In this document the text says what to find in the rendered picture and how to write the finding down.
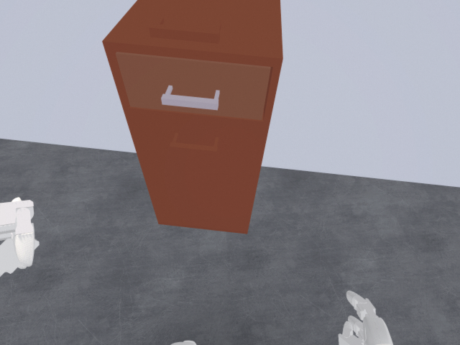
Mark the drawer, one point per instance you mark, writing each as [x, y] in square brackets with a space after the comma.
[242, 87]

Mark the handle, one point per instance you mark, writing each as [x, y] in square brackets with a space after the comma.
[193, 148]
[189, 101]
[184, 33]

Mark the right robot hand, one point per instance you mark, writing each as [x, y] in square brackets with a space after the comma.
[373, 330]

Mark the left robot hand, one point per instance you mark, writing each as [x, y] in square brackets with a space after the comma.
[17, 251]

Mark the cabinet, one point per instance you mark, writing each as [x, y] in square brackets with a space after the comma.
[193, 190]

